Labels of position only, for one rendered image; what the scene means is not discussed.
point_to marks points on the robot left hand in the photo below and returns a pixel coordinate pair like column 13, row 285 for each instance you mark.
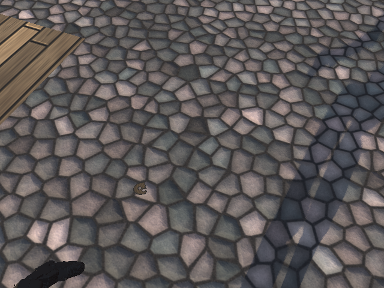
column 50, row 273

